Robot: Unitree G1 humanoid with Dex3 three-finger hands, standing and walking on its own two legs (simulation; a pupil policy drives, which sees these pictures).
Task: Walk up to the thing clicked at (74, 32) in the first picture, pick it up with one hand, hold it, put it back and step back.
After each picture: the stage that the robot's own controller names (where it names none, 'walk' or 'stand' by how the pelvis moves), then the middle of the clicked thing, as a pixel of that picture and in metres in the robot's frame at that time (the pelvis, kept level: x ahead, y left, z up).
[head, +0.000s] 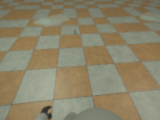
stand; (74, 32) +2.13 +0.48 -0.72
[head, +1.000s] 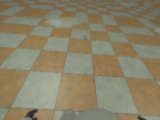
walk; (85, 37) +2.02 +0.13 -0.70
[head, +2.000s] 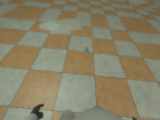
walk; (86, 49) +1.38 +0.02 -0.71
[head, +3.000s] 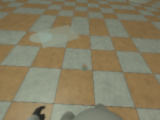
walk; (84, 67) +0.89 +0.04 -0.72
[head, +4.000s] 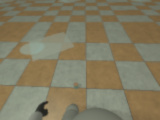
walk; (76, 85) +0.53 +0.20 -0.69
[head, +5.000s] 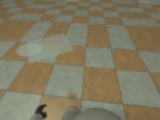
stand; (70, 96) +0.36 +0.22 -0.69
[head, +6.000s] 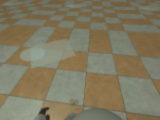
stand; (72, 102) +0.32 +0.20 -0.72
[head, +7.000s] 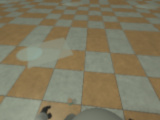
stand; (70, 101) +0.32 +0.22 -0.73
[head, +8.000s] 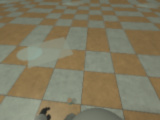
stand; (69, 101) +0.32 +0.23 -0.73
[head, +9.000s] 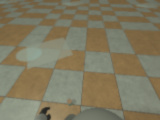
stand; (69, 102) +0.31 +0.23 -0.73
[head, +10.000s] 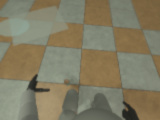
go down; (66, 82) +0.35 +0.23 -0.58
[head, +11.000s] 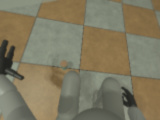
go down; (64, 65) +0.40 +0.25 -0.32
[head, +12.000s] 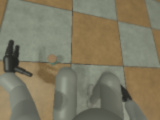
close in; (52, 60) +0.38 +0.27 -0.26
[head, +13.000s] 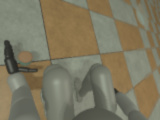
close in; (25, 59) +0.37 +0.29 -0.22
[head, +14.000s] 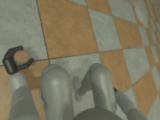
close; (22, 59) +0.37 +0.30 -0.22
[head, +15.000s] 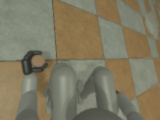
lift; (37, 62) +0.33 +0.27 -0.19
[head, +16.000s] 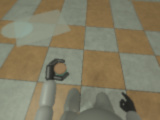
lift; (61, 71) +0.32 +0.20 +0.02
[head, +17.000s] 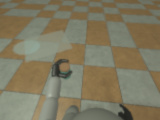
hold; (65, 71) +0.34 +0.18 +0.03
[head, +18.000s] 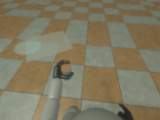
hold; (66, 72) +0.33 +0.18 +0.02
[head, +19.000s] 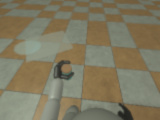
hold; (67, 72) +0.33 +0.17 +0.02
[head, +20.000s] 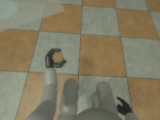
crouch; (59, 60) +0.40 +0.22 -0.07
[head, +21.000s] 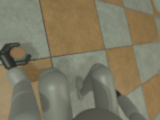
lower; (20, 56) +0.39 +0.31 -0.22
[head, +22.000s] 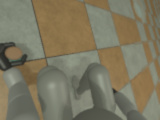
lower; (15, 55) +0.39 +0.32 -0.22
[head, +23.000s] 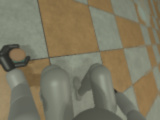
lower; (19, 57) +0.37 +0.32 -0.22
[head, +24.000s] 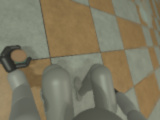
lower; (20, 58) +0.37 +0.32 -0.22
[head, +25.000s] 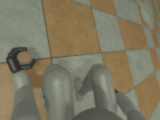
loosen; (25, 59) +0.36 +0.30 -0.22
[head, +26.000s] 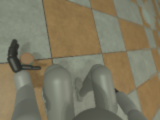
withdraw; (27, 60) +0.36 +0.30 -0.22
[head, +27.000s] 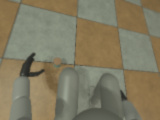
walk; (57, 62) +0.38 +0.26 -0.28
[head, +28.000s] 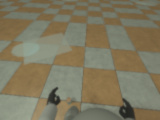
stand; (69, 100) +0.31 +0.20 -0.65
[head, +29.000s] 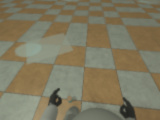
stand; (69, 99) +0.33 +0.22 -0.67
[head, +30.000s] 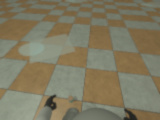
stand; (70, 99) +0.33 +0.21 -0.69
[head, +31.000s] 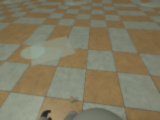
walk; (72, 99) +0.34 +0.21 -0.72
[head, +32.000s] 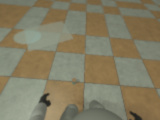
walk; (74, 81) +0.50 +0.15 -0.71
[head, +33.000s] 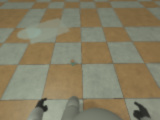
walk; (72, 62) +0.84 +0.30 -0.68
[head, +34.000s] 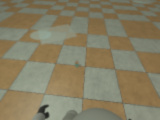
stand; (76, 64) +0.95 +0.23 -0.71
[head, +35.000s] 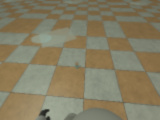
stand; (77, 65) +0.98 +0.24 -0.73
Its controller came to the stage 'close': yes
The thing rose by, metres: 0.72
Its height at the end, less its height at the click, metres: +0.00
